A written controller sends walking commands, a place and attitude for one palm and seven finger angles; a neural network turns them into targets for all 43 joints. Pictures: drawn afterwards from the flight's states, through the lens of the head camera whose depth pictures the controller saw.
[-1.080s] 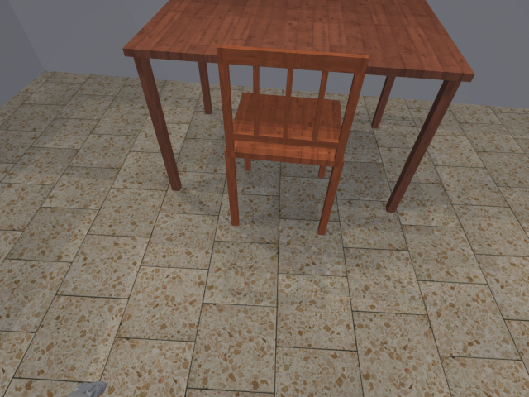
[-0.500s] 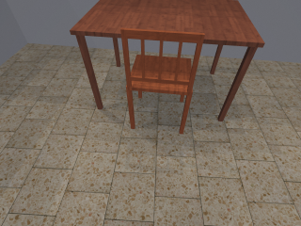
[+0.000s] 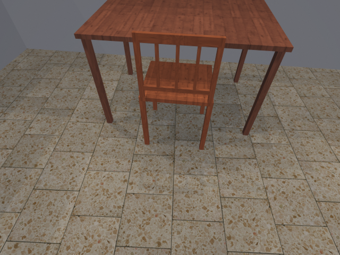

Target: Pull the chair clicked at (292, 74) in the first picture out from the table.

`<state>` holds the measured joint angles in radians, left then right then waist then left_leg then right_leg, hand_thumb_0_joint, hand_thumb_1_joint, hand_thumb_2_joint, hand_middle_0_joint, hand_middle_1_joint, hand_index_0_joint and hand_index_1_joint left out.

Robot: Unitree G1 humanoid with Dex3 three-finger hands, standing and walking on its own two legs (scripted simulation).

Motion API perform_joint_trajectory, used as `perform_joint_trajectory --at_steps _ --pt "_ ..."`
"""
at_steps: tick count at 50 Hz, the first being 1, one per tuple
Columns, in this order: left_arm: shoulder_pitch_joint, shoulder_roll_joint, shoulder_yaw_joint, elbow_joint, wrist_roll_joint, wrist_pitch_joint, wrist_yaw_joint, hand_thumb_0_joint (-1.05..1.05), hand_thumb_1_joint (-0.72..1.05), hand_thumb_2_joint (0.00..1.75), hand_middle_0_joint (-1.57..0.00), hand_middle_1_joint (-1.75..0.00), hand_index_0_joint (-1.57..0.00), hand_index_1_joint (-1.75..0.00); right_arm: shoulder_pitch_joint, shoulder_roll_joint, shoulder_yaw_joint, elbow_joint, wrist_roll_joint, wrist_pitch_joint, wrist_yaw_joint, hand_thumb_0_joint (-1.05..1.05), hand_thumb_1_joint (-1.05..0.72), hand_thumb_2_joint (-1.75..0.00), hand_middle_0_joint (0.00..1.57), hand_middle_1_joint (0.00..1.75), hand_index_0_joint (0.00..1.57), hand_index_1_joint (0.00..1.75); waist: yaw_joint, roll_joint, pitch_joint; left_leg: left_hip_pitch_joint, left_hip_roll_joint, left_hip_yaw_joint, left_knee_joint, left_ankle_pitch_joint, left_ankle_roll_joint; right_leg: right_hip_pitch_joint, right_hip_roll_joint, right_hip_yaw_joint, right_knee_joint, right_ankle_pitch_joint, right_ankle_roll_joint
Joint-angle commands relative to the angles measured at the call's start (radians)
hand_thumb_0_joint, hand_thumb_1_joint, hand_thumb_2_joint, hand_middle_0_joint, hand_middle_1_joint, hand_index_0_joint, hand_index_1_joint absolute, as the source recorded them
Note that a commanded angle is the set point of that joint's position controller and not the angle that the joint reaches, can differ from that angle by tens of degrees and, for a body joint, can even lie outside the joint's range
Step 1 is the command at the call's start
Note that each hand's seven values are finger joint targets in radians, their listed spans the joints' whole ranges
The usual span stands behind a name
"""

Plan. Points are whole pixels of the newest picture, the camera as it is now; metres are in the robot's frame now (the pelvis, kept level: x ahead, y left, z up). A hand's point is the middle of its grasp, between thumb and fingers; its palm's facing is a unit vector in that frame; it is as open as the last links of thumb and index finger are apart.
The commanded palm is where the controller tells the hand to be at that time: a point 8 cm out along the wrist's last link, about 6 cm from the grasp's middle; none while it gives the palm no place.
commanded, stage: look at it before walking up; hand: left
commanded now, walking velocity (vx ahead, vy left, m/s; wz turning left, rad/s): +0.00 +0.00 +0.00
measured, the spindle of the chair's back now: (177, 67) +0.99 +0.01 -0.10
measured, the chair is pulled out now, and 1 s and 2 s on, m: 0.00 0.00 0.00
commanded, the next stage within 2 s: walk to a spot facing it in 0.46 s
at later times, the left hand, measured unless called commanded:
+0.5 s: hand out of the picture +0.09 +0.25 -0.16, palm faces -0.03 -0.94 -0.33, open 7.4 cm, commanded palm none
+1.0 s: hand out of the picture +0.08 +0.18 -0.18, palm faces -0.14 -0.96 -0.26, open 7.4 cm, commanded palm none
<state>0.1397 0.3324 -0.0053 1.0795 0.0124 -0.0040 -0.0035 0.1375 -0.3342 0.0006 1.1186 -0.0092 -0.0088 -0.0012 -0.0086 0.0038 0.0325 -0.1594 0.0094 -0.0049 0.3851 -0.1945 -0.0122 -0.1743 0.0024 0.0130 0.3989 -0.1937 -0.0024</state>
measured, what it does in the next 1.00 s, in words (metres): stands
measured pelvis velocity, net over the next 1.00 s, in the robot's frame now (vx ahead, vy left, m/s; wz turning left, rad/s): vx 0.04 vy -0.02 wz -0.20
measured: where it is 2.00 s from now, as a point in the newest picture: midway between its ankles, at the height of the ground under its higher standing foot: outside the picture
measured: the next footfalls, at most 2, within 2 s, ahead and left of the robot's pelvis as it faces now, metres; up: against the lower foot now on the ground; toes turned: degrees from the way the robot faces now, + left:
left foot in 1.44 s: +0.34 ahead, +0.05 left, +0.00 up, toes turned -20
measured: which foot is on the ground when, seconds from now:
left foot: down 0.00-0.96, up 0.98-1.00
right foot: down 0.00-1.00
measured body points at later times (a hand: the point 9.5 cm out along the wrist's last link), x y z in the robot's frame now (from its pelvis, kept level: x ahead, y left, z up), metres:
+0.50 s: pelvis +0.01 +0.01 +0.00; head +0.02 +0.01 +0.45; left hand +0.09 +0.30 -0.13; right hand +0.10 -0.29 -0.13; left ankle +0.01 +0.13 -0.74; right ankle +0.02 -0.12 -0.74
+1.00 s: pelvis +0.04 -0.02 -0.03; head +0.04 -0.04 +0.42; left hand +0.09 +0.23 -0.16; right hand +0.03 -0.29 -0.18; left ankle +0.01 +0.12 -0.72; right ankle +0.02 -0.11 -0.75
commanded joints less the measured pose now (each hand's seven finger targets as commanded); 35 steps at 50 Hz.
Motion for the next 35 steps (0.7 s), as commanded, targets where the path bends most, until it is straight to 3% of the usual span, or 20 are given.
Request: perform_joint_trajectory --at_steps 1,7,17,30,31,33,35 --pt "-0.037 0.211 0.044 -0.066 -0.001 -0.025 0.014 0.0 0.9 0.9 -0.2 -0.3 -0.2 -0.3 -0.045 -0.204 -0.034 -0.066 0.002 -0.027 -0.01 0.0 -0.9 -0.9 0.2 0.3 0.2 0.3 0.011 -0.012 -0.054 0.001 0.1 -0.102 -0.067 0.063 0.037 0.005 -0.114 0.117 -0.084 0.024 -0.03" --pt "-0.036 0.208 0.042 -0.063 -0.001 -0.024 0.014 0.0 0.9 0.9 -0.2 -0.3 -0.2 -0.3 -0.05 -0.203 -0.034 -0.064 0.0 -0.026 -0.011 0.0 -0.9 -0.9 0.2 0.3 0.2 0.3 0.008 -0.006 -0.052 0.008 0.101 -0.1 -0.068 0.062 0.036 -0.001 -0.114 0.117 -0.088 0.023 -0.029" --pt "-0.028 0.21 0.042 -0.057 -0.002 -0.028 0.015 0.0 0.9 0.9 -0.2 -0.3 -0.2 -0.3 -0.058 -0.204 -0.034 -0.065 0.003 -0.029 -0.013 0.0 -0.9 -0.9 0.2 0.3 0.2 0.3 0.009 -0.009 -0.086 0.037 0.108 -0.095 -0.061 0.146 0.037 0.039 -0.118 0.108 -0.07 0.146 -0.029" --pt "-0.037 0.218 0.045 -0.065 0.0 -0.023 0.013 0.0 0.9 0.9 -0.2 -0.3 -0.2 -0.3 -0.069 -0.214 -0.04 -0.071 0.001 -0.029 -0.017 0.0 -0.9 -0.9 0.2 0.3 0.2 0.3 0.008 -0.004 -0.063 0.065 0.115 -0.077 -0.062 0.15 0.034 0.017 -0.11 0.118 -0.071 0.173 -0.029" --pt "-0.031 0.201 0.046 -0.072 0.0 -0.015 0.013 0.0 0.9 0.9 -0.2 -0.3 -0.2 -0.3 -0.055 -0.197 -0.041 -0.076 0.001 -0.026 -0.019 0.0 -0.9 -0.9 0.2 0.3 0.2 0.3 0.007 -0.004 -0.063 0.07 0.117 -0.066 -0.041 0.157 0.032 0.0 -0.106 0.124 -0.052 0.193 -0.03" --pt "0.013 0.122 0.037 -0.072 0.0 0.007 0.017 0.0 0.9 0.9 -0.2 -0.3 -0.2 -0.3 -0.007 -0.109 -0.03 -0.076 0.0 -0.013 -0.024 0.0 -0.9 -0.9 0.2 0.3 0.2 0.3 0.003 -0.016 -0.072 0.07 0.123 -0.031 -0.005 0.172 0.02 -0.02 -0.104 0.129 -0.009 0.246 -0.02" --pt "0.035 0.11 0.04 -0.09 0.001 0.023 0.016 0.0 0.9 0.9 -0.2 -0.3 -0.2 -0.3 0.012 -0.102 -0.037 -0.095 0.0 0.0 -0.028 0.0 -0.9 -0.9 0.2 0.3 0.2 0.3 0.003 -0.007 -0.055 0.061 0.134 -0.016 0.014 0.147 0.019 -0.065 -0.09 0.135 0.034 0.239 -0.016"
